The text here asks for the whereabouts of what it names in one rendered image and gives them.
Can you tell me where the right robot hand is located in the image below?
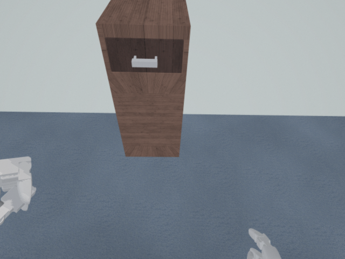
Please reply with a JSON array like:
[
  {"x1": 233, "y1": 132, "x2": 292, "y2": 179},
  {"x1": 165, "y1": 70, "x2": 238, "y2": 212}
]
[{"x1": 247, "y1": 228, "x2": 281, "y2": 259}]

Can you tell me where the cabinet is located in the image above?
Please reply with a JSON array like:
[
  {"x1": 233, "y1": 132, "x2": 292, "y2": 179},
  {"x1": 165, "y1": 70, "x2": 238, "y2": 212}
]
[{"x1": 96, "y1": 0, "x2": 191, "y2": 157}]

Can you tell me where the handle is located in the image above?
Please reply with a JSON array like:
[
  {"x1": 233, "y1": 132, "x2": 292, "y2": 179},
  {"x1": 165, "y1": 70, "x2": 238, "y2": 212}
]
[{"x1": 132, "y1": 56, "x2": 157, "y2": 67}]

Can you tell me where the drawer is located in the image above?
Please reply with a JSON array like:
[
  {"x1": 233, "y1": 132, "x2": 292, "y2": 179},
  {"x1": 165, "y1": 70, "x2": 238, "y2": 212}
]
[{"x1": 105, "y1": 37, "x2": 184, "y2": 73}]

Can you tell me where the left robot hand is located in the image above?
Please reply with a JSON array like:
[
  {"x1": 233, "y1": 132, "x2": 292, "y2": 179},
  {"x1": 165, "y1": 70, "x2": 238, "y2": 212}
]
[{"x1": 0, "y1": 156, "x2": 36, "y2": 225}]

